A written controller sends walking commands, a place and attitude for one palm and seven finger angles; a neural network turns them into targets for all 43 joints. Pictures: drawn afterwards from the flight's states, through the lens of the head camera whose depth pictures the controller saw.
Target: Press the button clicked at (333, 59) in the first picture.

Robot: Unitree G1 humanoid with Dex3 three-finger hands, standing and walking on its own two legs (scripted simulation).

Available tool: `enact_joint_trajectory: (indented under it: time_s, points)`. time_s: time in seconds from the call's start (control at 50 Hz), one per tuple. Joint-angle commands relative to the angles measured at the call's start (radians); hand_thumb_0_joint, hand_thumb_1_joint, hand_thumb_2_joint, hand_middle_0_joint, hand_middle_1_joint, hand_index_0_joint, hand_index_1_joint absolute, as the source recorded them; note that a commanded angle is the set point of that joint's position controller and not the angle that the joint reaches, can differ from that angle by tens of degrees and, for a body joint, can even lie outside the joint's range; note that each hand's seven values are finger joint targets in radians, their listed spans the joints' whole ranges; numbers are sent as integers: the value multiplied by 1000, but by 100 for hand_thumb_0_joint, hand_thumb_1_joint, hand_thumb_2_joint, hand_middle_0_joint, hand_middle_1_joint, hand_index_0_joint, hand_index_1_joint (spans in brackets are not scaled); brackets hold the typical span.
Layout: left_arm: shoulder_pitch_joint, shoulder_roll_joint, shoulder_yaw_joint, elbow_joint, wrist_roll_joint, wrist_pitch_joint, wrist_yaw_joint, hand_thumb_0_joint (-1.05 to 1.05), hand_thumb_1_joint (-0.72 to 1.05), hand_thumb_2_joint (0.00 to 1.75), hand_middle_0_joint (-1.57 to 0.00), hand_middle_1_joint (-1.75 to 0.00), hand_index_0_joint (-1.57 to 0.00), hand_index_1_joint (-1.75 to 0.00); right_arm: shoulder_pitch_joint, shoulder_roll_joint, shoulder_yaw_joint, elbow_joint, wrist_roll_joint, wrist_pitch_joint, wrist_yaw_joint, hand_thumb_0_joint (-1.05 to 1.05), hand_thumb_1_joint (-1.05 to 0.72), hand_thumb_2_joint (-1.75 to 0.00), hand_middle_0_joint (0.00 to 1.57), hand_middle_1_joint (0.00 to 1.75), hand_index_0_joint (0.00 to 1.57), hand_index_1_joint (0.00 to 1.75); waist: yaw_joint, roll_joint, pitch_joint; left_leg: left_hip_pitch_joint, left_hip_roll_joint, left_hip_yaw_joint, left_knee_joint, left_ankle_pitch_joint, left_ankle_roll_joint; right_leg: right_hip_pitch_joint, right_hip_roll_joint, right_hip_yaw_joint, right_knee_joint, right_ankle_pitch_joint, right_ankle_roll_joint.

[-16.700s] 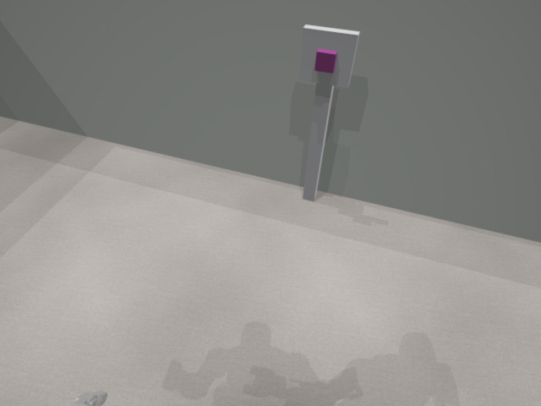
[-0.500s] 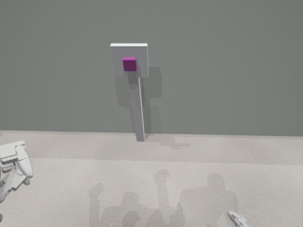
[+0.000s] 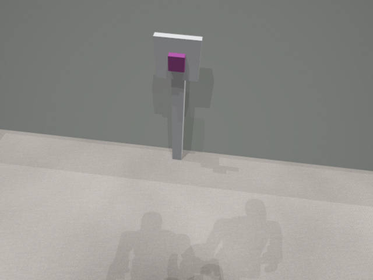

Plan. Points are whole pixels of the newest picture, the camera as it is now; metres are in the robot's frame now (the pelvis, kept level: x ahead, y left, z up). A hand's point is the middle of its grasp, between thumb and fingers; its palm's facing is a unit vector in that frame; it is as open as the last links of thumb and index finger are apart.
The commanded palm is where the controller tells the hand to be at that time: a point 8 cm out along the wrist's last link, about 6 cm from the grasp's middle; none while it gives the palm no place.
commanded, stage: let the arm hang, fingers relaxed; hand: left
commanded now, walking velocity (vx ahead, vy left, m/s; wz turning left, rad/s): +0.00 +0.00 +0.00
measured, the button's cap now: (176, 62) +0.86 +0.10 -0.03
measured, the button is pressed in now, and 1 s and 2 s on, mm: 0 0 0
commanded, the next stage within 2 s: stand and wait in 0.72 s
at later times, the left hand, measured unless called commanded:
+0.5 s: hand out of the picture +0.01 +0.18 -0.17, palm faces +0.00 -0.98 -0.20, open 7.3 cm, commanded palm none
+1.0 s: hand out of the picture -0.01 +0.17 -0.17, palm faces +0.01 -0.98 -0.20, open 7.4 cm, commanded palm none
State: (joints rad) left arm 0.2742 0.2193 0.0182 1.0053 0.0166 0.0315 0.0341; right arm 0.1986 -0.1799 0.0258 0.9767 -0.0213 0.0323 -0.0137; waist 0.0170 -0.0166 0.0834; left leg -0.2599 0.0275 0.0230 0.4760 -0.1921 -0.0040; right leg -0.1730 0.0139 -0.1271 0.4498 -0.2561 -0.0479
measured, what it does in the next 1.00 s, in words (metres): stands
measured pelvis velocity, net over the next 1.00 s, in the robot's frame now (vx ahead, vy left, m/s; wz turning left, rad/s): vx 0.01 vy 0.00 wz -0.04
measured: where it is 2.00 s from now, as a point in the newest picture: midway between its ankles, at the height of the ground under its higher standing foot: outside the picture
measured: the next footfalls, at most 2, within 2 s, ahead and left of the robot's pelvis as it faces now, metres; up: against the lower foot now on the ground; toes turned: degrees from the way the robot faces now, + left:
none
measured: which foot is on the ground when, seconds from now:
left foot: down 0.00-1.00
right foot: down 0.00-1.00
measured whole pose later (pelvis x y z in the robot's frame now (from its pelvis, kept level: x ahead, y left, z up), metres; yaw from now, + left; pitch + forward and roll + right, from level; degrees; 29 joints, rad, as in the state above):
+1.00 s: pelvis +0.01 +0.00 +0.01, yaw -2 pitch -2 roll +0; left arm 0.29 0.12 0.01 1.17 0.01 -0.01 0.04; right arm 0.28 -0.12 0.00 1.15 -0.02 0.01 -0.04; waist 0.00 0.02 0.07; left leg -0.18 0.02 0.07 0.39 -0.18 0.00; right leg -0.12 0.01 -0.08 0.40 -0.24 -0.04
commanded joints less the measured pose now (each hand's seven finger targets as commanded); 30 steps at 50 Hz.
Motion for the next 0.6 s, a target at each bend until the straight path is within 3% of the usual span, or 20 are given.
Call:
enact_joint_trajectory:
  time_s: [0.0, 0.08, 0.2, 0.38, 0.58]
  points:
    - [17, 96, 9, 21, -8, -42, -9, 0, 90, 90, -57, -70, -57, -70, 38, -108, -42, 12, 2, -20, -11, 0, -90, -90, 20, 30, 20, 30, -20, 76, -88, 67, 82, -76, -114, 45, 26, 12, -135, 143, -154, 57, -7]
    - [33, 84, 2, 84, -9, -43, -4, 0, 90, 90, -42, -54, -42, -54, 82, -99, -44, 71, 4, -20, -16, 0, -90, -90, 20, 30, 20, 30, -24, 24, -48, 86, 87, -73, -134, 34, 30, -19, -130, 137, -169, 17, -8]
    - [65, 61, -1, 136, -11, -40, 1, 0, 90, 90, -20, -30, -20, -30, 125, -72, -38, 124, 4, -24, -20, 0, -90, -90, 20, 30, 20, 30, -19, 9, -18, 69, 84, -64, -159, 17, 32, -18, -128, 134, -161, 3, -5]
    - [78, 29, 3, 144, -8, -36, 9, 0, 90, 90, -20, -30, -20, -30, 168, -37, -39, 151, 2, -26, -23, 0, -90, -90, 20, 30, 20, 30, -16, 26, 24, 34, 78, -61, -175, -26, 31, -32, -119, 136, -144, -14, -3]
    - [78, 11, 7, 134, -9, -43, 12, 0, 90, 90, -20, -30, -20, -30, 180, -9, -41, 157, 2, -32, -25, 0, -90, -90, 20, 30, 20, 30, -17, 34, 24, 47, 75, -51, -155, 44, 30, -26, -122, 141, -142, 44, -3]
